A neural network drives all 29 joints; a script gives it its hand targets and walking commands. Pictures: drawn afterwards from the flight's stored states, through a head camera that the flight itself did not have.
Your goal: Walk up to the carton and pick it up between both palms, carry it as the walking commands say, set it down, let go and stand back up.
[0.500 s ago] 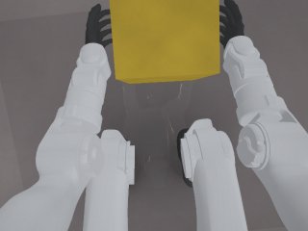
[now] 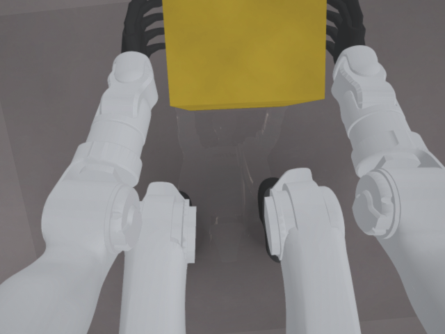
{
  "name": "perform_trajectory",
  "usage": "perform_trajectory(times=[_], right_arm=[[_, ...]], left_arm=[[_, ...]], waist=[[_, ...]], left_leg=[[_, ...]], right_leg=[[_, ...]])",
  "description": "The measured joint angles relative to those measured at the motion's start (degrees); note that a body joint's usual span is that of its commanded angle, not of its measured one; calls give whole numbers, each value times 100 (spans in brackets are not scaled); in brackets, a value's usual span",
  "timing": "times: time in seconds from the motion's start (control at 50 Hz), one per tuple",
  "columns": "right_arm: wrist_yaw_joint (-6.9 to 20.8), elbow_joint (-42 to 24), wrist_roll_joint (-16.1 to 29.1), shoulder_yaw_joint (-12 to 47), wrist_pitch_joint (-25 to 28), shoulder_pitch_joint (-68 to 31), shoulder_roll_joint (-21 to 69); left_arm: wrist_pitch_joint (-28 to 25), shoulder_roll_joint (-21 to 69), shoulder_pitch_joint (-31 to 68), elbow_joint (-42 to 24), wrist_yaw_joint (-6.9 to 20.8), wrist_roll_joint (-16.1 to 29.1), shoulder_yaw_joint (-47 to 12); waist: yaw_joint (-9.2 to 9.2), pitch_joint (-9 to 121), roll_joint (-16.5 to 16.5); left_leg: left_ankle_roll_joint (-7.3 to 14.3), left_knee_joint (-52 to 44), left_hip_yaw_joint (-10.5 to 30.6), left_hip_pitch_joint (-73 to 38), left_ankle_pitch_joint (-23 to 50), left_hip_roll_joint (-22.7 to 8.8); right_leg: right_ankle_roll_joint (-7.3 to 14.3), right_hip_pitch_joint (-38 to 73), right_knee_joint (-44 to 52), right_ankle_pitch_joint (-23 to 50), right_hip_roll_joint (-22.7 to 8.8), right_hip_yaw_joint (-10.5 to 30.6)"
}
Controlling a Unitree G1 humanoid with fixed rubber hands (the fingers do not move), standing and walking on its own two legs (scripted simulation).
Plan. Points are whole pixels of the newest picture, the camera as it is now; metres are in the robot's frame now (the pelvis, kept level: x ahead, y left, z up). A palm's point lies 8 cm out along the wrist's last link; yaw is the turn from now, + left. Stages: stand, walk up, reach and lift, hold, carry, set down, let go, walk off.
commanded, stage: set down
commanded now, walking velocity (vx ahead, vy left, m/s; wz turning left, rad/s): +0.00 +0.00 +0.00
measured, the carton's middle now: (238, 48) +0.52 -0.06 -0.25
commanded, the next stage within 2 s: let go in 1.70 s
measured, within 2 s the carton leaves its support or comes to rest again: neither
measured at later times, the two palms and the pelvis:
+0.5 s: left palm (118, 48) +0.52 +0.12 -0.17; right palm (376, 36) +0.50 -0.26 -0.17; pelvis +0.01 +0.00 +0.01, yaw +0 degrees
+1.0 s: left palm out of the picture +0.53 +0.12 -0.02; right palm out of the picture +0.50 -0.27 -0.02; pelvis +0.02 -0.01 +0.11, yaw +0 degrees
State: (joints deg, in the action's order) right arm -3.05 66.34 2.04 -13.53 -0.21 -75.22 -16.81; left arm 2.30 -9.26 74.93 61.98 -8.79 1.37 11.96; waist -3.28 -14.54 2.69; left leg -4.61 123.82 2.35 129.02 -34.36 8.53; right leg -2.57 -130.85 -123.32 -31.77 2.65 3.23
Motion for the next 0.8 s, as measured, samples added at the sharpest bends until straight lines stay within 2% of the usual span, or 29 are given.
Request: perform_trajectory(times=[0.08,0.18,0.36,0.46,0.52,0.66,0.8], right_arm=[[-71,91,431,270,96,118,-258],[-22,110,838,536,168,202,-495],[85,27,996,575,186,262,-637],[99,-300,989,510,105,377,-570],[93,-558,823,401,29,474,-482],[74,-1407,725,276,-319,735,-494],[185,-1405,444,121,-442,1121,-327]], left_arm=[[-71,-150,-65,32,-53,349,-311],[-119,-327,-196,-35,-59,667,-604],[-134,-443,-327,-168,-6,756,-645],[-61,-453,-493,-523,-12,736,-585],[11,-433,-639,-758,-15,718,-550],[316,-324,-819,-1485,-119,630,-378],[380,-180,-1176,-1333,-13,366,-73]], waist=[[45,22,-63],[27,102,-88],[9,306,-122],[33,399,-133],[10,506,-100],[27,131,-76],[41,1194,-91]], left_leg=[[13,-76,10,8,-15,-39],[32,-126,14,51,-39,-59],[33,-128,8,135,-95,-81],[20,-166,14,144,-109,-101],[29,-253,-15,127,-96,-107],[91,-606,-39,-614,-127,-175],[124,-1229,-80,-674,-45,-269]], right_leg=[[6,-21,92,13,25,-10],[9,-65,150,-6,27,-17],[37,-168,138,-55,20,-27],[57,-194,169,-53,26,-35],[54,-184,236,-49,25,-3],[54,539,585,-67,51,31],[64,550,1173,36,97,100]])
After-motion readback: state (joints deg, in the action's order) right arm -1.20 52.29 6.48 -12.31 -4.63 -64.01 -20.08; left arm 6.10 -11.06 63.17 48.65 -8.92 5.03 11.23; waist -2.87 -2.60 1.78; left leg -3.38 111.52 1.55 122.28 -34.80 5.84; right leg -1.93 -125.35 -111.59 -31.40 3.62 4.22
